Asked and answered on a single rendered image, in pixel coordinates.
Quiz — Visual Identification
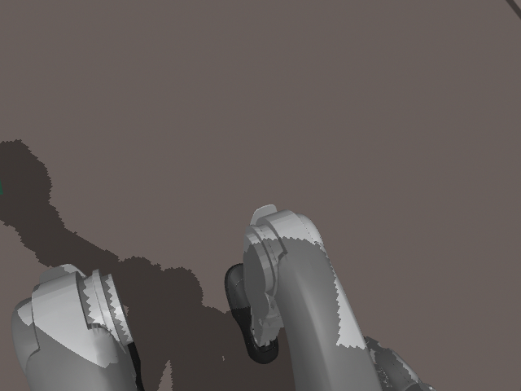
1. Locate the right robot hand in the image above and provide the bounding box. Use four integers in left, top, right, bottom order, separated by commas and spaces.
365, 336, 422, 391

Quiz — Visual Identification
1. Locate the right robot foot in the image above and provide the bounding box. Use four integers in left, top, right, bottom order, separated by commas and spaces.
225, 264, 278, 364

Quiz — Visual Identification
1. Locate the left robot foot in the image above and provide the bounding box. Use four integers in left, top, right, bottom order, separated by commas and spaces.
127, 342, 145, 391

